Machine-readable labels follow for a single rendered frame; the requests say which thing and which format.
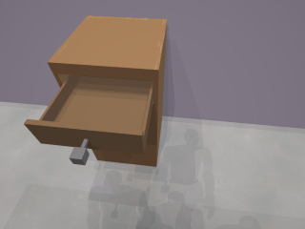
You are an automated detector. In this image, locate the cabinet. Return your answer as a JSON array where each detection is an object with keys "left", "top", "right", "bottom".
[{"left": 47, "top": 15, "right": 168, "bottom": 167}]

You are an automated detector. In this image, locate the handle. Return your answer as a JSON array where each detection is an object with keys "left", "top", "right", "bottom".
[{"left": 69, "top": 138, "right": 90, "bottom": 165}]

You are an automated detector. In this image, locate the drawer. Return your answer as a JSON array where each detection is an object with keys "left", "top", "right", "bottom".
[{"left": 24, "top": 74, "right": 153, "bottom": 155}]

